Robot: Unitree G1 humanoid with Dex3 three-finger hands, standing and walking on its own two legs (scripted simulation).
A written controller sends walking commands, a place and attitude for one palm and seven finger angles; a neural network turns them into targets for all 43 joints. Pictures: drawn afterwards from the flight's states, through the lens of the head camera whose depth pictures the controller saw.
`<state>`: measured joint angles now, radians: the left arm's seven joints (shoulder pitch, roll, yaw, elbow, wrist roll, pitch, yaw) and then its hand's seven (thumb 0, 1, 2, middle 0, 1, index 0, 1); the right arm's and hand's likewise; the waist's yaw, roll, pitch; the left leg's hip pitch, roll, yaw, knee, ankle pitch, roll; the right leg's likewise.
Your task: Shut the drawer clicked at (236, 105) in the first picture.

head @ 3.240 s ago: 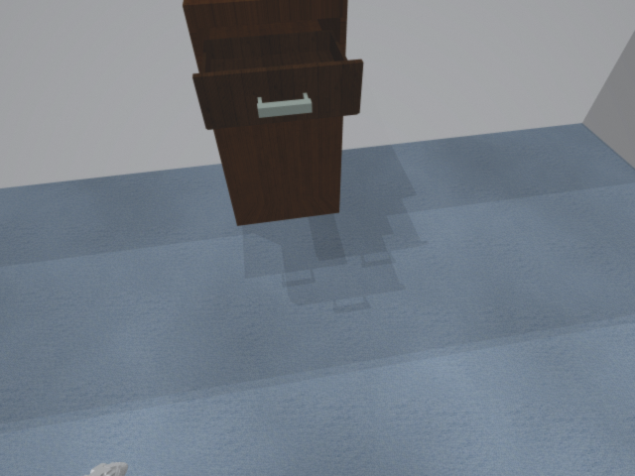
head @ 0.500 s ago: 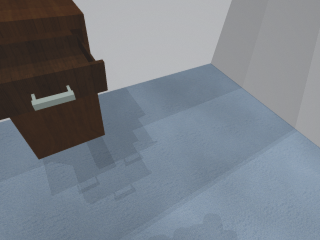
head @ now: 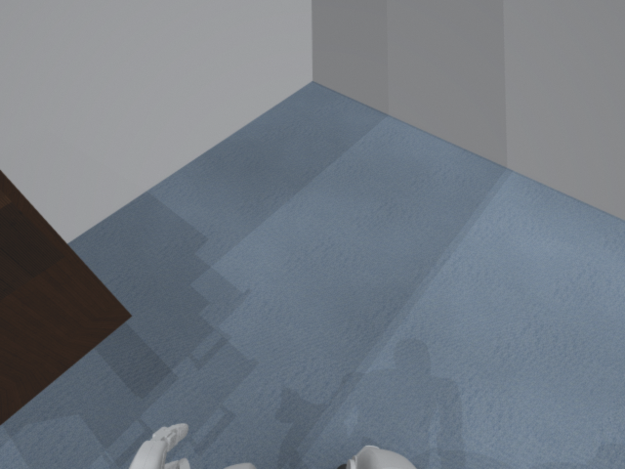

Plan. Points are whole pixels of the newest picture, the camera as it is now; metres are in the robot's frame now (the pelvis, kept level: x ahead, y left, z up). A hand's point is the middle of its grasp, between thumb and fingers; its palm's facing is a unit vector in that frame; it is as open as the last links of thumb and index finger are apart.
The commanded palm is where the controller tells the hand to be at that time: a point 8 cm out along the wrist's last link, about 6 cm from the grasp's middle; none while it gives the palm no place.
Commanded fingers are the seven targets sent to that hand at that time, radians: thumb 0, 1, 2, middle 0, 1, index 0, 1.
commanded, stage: turn to face it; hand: left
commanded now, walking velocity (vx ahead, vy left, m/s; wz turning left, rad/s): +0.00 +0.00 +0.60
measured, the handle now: out of the picture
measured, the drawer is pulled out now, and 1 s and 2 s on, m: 0.30 0.30 0.30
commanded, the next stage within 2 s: take the last steps up to it in 1.40 s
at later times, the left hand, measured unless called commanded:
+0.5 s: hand out of the picture +0.02 +0.26 -0.16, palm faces +0.32 -0.92 -0.22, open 7.3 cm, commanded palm none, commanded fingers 0.00 0.90 0.90 -0.20 -0.30 -0.20 -0.30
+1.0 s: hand out of the picture +0.03 +0.20 -0.11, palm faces +0.54 -0.80 -0.28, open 7.4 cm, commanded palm none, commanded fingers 0.00 0.90 0.90 -0.20 -0.30 -0.20 -0.30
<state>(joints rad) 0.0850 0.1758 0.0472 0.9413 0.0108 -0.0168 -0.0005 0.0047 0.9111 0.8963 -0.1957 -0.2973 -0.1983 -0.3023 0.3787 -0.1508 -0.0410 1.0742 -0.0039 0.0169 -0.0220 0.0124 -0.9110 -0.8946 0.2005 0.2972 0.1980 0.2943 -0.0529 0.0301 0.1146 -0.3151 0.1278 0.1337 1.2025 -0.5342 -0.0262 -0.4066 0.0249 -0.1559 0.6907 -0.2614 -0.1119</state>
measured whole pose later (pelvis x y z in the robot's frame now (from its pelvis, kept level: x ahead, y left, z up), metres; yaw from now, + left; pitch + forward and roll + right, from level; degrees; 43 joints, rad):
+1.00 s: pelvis +0.04 -0.02 +0.03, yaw +33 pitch -1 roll +2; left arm 0.18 0.17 0.03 0.89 0.01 0.01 0.02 0.01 0.91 0.90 -0.20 -0.30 -0.20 -0.30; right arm 0.19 -0.28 -0.10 0.94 -0.02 0.08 0.03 0.01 -0.91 -0.89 0.20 0.30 0.20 0.29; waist -0.03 0.06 0.06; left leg -0.51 -0.02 -0.02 1.12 -0.41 -0.05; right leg -0.21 -0.06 -0.11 0.53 -0.30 -0.02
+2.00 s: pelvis +0.06 +0.03 +0.03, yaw +50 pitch -1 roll +1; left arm 0.43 0.09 0.02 1.12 0.02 -0.05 0.01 0.01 0.91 0.90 -0.20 -0.30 -0.20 -0.30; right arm 0.31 -0.19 -0.07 1.09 -0.02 0.03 0.02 0.01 -0.91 -0.90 0.20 0.30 0.19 0.29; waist 0.00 0.03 0.02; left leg -0.52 0.09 0.05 0.94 -0.23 -0.01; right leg -0.01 -0.01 -0.12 0.30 -0.27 -0.03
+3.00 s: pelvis +0.17 +0.21 +0.03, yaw +47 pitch -1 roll +1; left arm 0.14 0.17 0.05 1.01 0.03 0.03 0.04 0.00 0.92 0.90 -0.20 -0.30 -0.20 -0.30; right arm 0.17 -0.19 -0.07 1.02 0.00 0.05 -0.02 0.01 -0.91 -0.90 0.20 0.30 0.19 0.29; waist 0.01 0.01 0.10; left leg -0.38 0.01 0.03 0.87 -0.45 -0.05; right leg -0.30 -0.07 -0.11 0.49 -0.17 -0.01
